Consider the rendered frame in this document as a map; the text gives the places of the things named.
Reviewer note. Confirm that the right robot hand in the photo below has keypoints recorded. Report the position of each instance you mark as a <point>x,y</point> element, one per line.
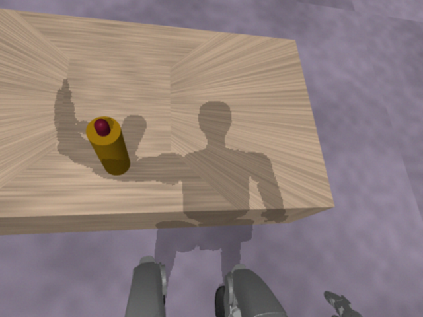
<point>341,304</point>

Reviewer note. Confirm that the bottle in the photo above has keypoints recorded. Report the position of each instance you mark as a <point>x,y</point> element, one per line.
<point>105,135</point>

